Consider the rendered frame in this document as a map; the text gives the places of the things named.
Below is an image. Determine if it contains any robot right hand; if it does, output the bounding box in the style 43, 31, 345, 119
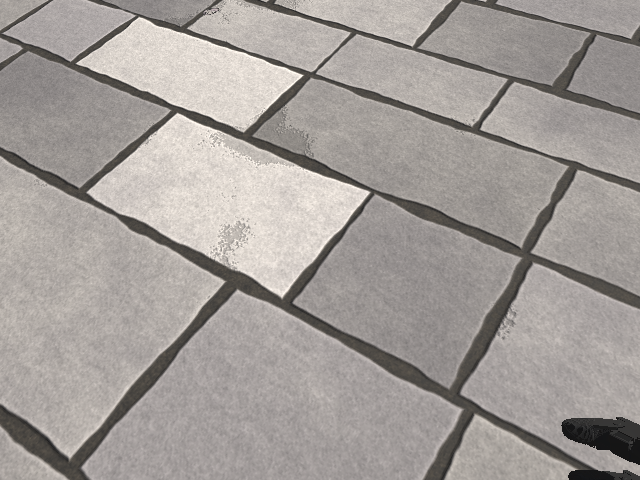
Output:
561, 417, 640, 480

